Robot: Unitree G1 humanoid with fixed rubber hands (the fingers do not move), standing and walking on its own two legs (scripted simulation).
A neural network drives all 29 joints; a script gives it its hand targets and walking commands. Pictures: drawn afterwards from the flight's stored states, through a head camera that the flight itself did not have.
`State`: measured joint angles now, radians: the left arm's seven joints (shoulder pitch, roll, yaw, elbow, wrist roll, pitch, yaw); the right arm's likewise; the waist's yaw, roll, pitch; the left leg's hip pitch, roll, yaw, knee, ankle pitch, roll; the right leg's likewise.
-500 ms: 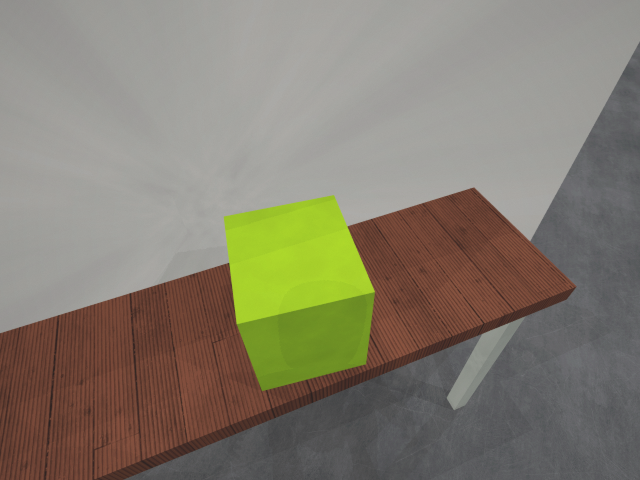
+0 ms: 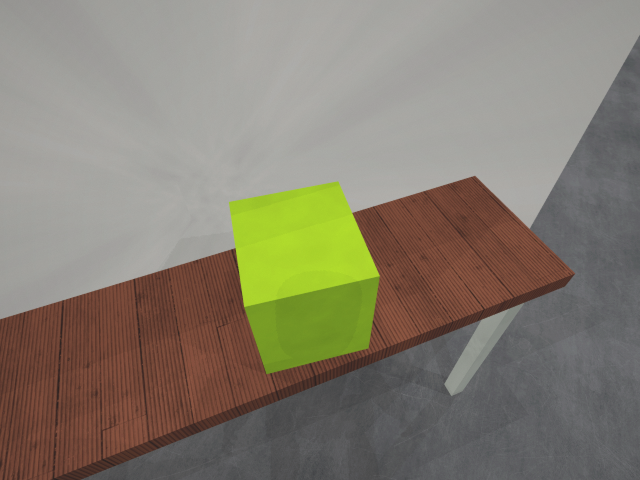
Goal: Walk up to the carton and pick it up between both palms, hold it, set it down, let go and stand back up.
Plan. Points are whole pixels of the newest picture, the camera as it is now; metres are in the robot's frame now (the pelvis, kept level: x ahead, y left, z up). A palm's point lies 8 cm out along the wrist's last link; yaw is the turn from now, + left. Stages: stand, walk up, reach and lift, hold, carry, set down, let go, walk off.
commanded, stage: walk up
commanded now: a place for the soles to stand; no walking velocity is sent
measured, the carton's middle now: (302, 278) +0.42 +0.06 -0.02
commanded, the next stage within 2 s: none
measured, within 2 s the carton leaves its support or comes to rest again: neither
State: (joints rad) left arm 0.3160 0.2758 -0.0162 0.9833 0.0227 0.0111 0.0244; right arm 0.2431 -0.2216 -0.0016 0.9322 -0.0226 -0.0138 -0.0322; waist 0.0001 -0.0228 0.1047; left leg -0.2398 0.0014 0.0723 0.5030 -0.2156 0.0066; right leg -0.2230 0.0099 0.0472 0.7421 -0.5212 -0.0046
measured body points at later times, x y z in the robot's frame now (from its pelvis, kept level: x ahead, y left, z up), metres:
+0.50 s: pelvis +0.01 +0.01 +0.00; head +0.04 +0.02 +0.45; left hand +0.07 +0.29 -0.14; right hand +0.06 -0.26 -0.13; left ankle +0.04 +0.12 -0.73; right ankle +0.01 -0.13 -0.73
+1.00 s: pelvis +0.01 +0.00 -0.01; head +0.04 +0.01 +0.44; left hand +0.03 +0.30 -0.14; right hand +0.13 -0.25 -0.14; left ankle +0.04 +0.12 -0.73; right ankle +0.01 -0.13 -0.73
